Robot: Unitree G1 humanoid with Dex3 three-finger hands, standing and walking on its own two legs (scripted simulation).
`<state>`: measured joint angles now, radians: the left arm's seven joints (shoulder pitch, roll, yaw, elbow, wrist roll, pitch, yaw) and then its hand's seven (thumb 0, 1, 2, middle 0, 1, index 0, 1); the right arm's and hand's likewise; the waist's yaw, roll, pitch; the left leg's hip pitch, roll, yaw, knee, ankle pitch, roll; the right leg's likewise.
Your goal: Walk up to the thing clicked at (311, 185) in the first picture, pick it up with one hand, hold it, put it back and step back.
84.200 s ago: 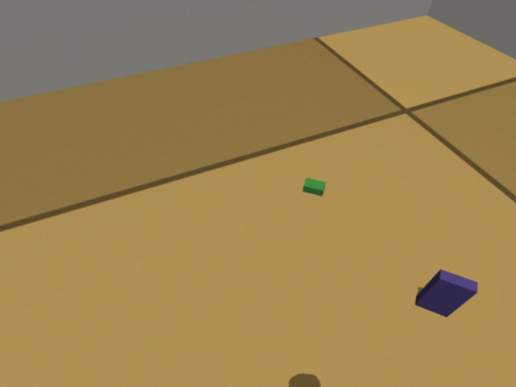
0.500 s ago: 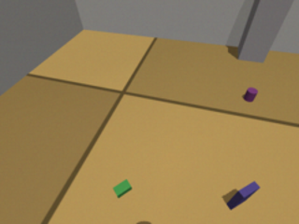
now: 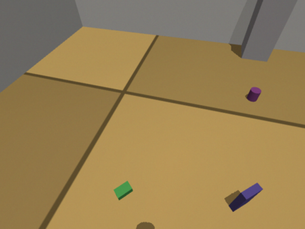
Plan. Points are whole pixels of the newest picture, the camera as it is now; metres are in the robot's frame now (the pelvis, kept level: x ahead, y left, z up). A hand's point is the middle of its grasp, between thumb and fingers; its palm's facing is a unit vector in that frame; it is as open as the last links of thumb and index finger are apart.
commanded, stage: stand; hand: left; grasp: from above
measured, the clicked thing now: (123, 190) +0.49 +0.24 -0.76
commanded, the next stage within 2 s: step back in 0.36 s
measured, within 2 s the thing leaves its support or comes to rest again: neither
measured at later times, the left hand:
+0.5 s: hand out of the picture +0.09 +0.26 -0.16, palm faces +0.01 -0.93 -0.36, open 7.4 cm
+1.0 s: hand out of the picture +0.05 +0.31 -0.18, palm faces -0.10 -0.93 -0.36, open 7.4 cm
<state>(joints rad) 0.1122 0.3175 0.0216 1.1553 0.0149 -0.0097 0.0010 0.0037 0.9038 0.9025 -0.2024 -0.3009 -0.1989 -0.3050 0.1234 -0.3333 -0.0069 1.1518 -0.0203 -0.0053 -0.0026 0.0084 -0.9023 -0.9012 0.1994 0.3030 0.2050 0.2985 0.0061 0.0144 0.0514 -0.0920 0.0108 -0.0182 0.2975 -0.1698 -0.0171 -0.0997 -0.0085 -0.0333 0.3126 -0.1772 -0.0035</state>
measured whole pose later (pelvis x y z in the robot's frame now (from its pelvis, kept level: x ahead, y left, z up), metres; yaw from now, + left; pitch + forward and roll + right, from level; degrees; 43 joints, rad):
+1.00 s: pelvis -0.08 +0.06 -0.02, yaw -4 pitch -1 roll -1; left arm 0.10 0.38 0.06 0.87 0.01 0.06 0.02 0.00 0.90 0.90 -0.20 -0.30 -0.20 -0.30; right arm 0.12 -0.34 -0.04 0.89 -0.02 0.02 -0.02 0.01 -0.90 -0.90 0.20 0.30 0.21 0.30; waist -0.01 -0.03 0.21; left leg -0.27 -0.03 0.04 0.57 -0.28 0.06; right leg -0.36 0.07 0.12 0.92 -0.47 0.01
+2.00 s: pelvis -0.34 +0.04 -0.02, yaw -7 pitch -3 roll +2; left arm 0.23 0.34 0.07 0.84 0.04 0.06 -0.02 0.01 0.90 0.90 -0.20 -0.30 -0.20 -0.30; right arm 0.13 -0.42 -0.06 0.85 0.00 0.06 -0.02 0.01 -0.90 -0.90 0.20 0.30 0.21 0.30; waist 0.04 0.03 0.15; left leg -0.50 -0.09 -0.11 1.05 -0.48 -0.01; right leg -0.28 -0.01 0.07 0.66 -0.34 -0.02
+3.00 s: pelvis -0.66 +0.01 -0.02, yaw +1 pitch -3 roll +2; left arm 0.21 0.40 0.08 0.90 0.04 0.03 0.00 0.00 0.90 0.90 -0.20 -0.30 -0.20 -0.30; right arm 0.27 -0.36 -0.05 0.98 -0.05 0.03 0.02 0.01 -0.90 -0.90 0.20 0.30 0.21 0.30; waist 0.03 -0.03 0.07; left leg -0.18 -0.06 -0.02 0.58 -0.36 0.03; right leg -0.41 -0.06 0.01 0.78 -0.43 -0.01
